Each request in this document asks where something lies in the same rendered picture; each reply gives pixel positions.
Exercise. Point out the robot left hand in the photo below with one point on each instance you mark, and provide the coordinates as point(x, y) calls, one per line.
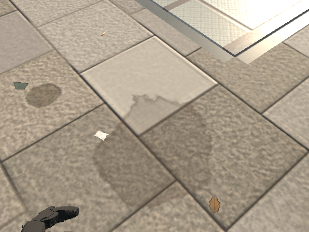
point(49, 217)

